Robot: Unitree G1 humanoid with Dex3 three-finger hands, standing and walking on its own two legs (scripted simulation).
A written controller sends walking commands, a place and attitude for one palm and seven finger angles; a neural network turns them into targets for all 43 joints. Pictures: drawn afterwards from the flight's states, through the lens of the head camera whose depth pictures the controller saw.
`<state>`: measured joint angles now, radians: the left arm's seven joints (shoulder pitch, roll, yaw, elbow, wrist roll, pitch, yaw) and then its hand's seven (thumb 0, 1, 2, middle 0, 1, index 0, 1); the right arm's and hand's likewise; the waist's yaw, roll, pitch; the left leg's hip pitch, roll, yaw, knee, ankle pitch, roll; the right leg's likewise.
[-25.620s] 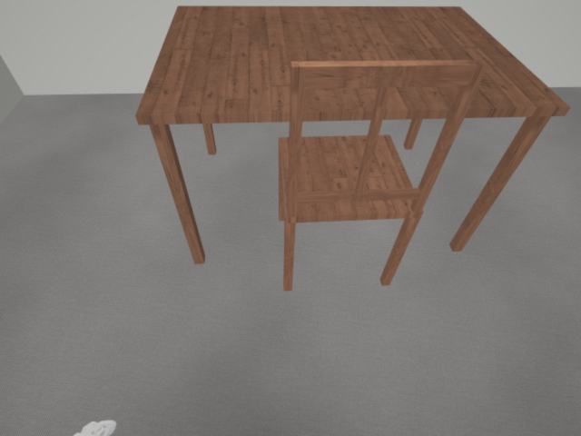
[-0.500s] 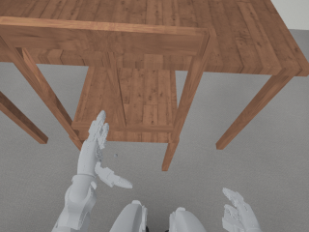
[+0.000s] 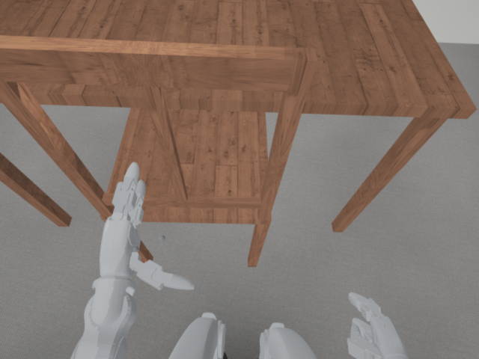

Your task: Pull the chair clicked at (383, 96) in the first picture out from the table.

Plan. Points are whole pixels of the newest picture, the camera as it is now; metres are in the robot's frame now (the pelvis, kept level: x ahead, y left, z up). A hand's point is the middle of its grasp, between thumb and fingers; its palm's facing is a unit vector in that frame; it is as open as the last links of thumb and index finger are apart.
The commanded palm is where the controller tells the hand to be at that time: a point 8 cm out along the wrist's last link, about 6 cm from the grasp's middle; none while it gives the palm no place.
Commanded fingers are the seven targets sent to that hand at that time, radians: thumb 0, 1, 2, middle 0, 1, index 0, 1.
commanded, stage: aim the fingers beside a spindle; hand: left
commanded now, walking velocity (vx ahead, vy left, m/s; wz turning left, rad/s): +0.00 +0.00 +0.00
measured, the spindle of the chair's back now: (170, 155) +0.45 +0.15 +0.03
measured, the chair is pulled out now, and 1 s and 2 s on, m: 0.00 0.00 0.00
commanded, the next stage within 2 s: push the fingers through the gap in 1.68 s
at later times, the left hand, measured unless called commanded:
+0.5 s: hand (158, 241) +0.30 +0.15 +0.01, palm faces +0.06 -1.00 -0.04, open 17.0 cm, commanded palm +0.27 +0.19 +0.02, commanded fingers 0.00 -0.50 0.30 -0.06 -0.08 -0.06 -0.08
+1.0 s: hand (165, 243) +0.29 +0.13 +0.03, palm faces +0.00 -1.00 -0.01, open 16.9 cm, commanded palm +0.27 +0.20 +0.03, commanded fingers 0.00 -0.50 0.30 -0.06 -0.08 -0.06 -0.08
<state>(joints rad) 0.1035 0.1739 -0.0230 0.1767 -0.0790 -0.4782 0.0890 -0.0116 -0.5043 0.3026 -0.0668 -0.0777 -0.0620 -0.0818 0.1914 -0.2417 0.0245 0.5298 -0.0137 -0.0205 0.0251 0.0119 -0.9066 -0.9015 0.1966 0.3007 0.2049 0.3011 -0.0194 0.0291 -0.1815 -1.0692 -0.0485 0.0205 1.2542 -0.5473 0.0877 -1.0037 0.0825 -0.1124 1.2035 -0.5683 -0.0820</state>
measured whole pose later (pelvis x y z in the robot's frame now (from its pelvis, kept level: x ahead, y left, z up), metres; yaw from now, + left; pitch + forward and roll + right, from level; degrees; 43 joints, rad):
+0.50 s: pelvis +0.00 -0.01 +0.00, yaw +0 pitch +21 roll -2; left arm 0.06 0.20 0.06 0.29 -0.18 -0.42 -0.05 -0.01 -0.50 0.30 -0.06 -0.08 -0.05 -0.08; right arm 0.20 -0.26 0.03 0.54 0.01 -0.03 0.03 0.01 -0.91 -0.90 0.20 0.30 0.20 0.30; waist -0.02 0.04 -0.19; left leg -1.08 -0.04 0.01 1.26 -0.55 0.07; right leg -1.02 0.09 -0.12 1.21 -0.57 -0.10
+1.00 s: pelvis +0.00 +0.00 +0.00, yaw +0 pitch +21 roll -4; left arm 0.11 0.17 -0.03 0.17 -0.13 -0.44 0.01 -0.01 -0.50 0.30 -0.06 -0.08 -0.06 -0.08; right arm 0.21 -0.25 0.03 0.53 0.00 -0.05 0.02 0.01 -0.91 -0.90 0.20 0.30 0.21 0.30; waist -0.03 0.03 -0.18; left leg -1.07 -0.05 0.02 1.25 -0.54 0.09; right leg -1.01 0.08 -0.11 1.20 -0.56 -0.08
